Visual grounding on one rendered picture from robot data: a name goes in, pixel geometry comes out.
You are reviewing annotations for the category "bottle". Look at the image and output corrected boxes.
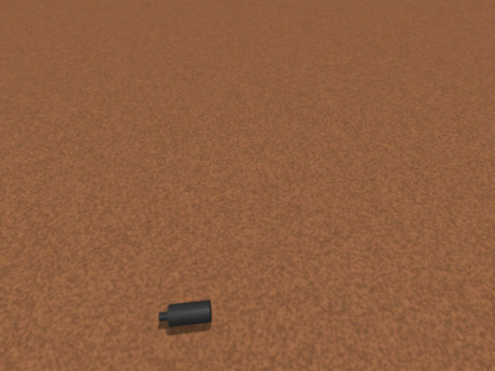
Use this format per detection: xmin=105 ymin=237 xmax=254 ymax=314
xmin=159 ymin=300 xmax=212 ymax=327

